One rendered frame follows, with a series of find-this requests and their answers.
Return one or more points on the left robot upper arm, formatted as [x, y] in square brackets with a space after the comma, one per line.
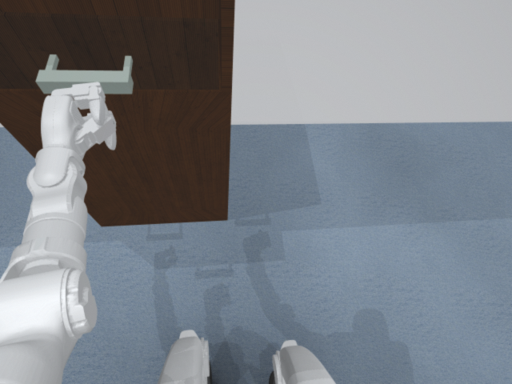
[41, 318]

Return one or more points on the left robot hand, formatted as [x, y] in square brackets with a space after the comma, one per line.
[63, 125]

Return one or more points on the right robot thigh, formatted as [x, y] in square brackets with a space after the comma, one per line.
[297, 365]

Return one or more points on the left robot thigh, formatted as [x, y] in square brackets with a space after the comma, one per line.
[187, 362]

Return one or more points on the robot thigh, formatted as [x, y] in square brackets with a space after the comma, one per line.
[297, 365]
[187, 362]

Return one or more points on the handle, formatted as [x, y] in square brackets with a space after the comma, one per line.
[112, 81]

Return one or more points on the drawer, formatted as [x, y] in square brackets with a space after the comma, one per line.
[167, 53]

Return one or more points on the cabinet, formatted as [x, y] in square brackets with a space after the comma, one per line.
[172, 158]

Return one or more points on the robot left forearm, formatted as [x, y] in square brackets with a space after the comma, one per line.
[55, 230]

